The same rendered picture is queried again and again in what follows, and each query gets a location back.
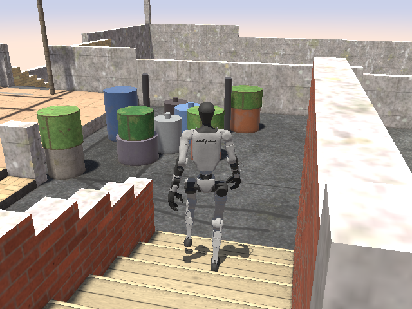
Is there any right robot upper arm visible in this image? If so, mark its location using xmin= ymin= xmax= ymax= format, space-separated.
xmin=220 ymin=129 xmax=236 ymax=164

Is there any right robot shin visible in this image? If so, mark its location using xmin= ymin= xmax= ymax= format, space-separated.
xmin=212 ymin=219 xmax=223 ymax=264

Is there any robot left hand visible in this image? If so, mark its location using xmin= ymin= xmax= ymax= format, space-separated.
xmin=168 ymin=191 xmax=183 ymax=211

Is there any robot left forearm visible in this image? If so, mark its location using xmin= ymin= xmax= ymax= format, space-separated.
xmin=170 ymin=157 xmax=184 ymax=192

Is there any robot right hand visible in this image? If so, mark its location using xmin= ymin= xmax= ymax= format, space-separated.
xmin=226 ymin=175 xmax=241 ymax=190

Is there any robot left foot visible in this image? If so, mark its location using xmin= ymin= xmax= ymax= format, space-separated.
xmin=184 ymin=237 xmax=192 ymax=247

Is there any left robot upper arm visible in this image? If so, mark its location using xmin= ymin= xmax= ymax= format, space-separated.
xmin=178 ymin=129 xmax=193 ymax=167

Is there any robot right forearm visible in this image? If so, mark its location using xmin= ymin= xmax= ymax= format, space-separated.
xmin=230 ymin=155 xmax=240 ymax=178

